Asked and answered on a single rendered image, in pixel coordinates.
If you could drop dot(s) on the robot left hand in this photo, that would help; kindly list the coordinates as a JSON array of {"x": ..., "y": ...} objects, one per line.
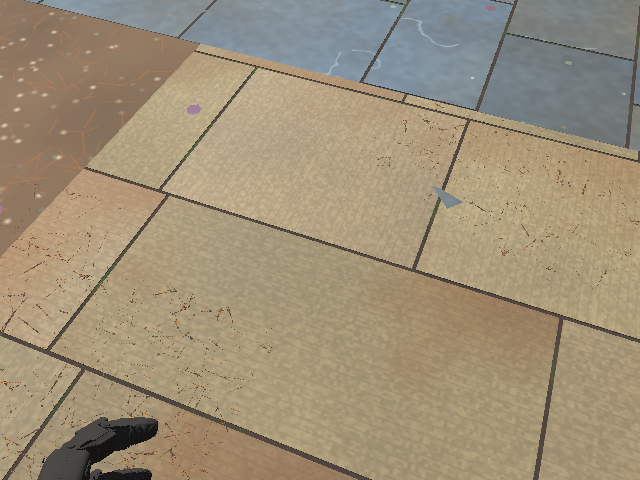
[{"x": 93, "y": 443}]

